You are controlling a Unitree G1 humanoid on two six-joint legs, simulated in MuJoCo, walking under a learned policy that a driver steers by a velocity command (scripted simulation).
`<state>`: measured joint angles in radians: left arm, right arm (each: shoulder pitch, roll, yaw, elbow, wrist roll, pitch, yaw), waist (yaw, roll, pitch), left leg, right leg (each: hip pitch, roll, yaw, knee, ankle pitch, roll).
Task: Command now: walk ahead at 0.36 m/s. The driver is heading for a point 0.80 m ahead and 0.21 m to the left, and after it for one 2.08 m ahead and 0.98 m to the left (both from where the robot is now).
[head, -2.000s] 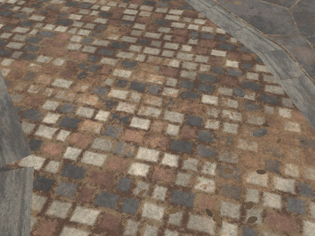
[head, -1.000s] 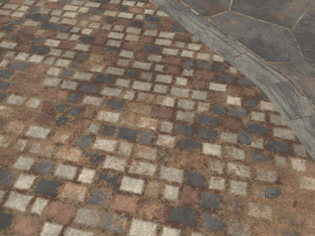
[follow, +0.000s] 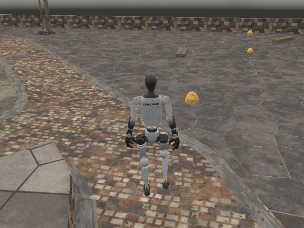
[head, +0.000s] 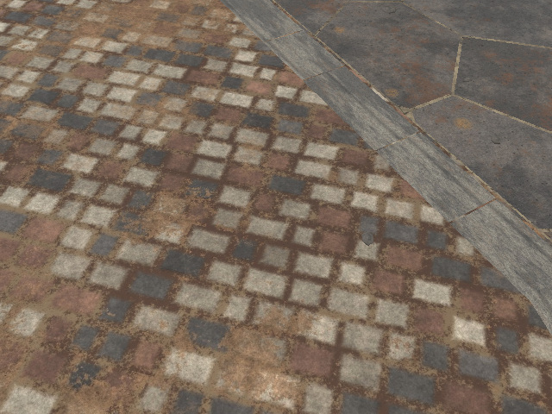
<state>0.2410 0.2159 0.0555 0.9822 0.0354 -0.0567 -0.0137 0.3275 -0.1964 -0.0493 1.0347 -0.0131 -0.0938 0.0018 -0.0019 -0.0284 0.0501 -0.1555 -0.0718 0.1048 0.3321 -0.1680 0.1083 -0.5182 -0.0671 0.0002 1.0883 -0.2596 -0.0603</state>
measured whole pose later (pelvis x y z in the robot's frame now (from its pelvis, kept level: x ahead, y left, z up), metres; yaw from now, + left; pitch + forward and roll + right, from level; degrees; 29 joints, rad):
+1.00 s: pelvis +0.12 +0.01 +0.01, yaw +25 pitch +2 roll -1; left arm 0.20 0.28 0.08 0.87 0.04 0.02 -0.01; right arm 0.34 -0.23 -0.07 0.85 -0.01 -0.01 0.00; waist -0.01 -0.03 -0.02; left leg -0.15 -0.07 -0.07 0.29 -0.17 0.09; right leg -0.49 -0.03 -0.01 0.87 -0.24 0.04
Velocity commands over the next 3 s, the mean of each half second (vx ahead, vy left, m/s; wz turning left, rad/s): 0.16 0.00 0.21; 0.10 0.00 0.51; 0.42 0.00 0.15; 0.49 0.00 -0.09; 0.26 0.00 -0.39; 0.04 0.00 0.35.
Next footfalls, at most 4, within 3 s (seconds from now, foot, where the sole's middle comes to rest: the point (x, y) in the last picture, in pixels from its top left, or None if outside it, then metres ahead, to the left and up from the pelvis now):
0.28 right None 0.25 -0.10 -0.78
0.72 left None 0.11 0.09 -0.78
1.24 right None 0.31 -0.04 -0.78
1.72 left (167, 401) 0.52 0.27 -0.78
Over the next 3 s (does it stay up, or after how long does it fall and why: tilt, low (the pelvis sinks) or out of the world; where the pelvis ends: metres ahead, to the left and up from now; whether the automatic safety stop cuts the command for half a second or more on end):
stays up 0.73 0.32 0.00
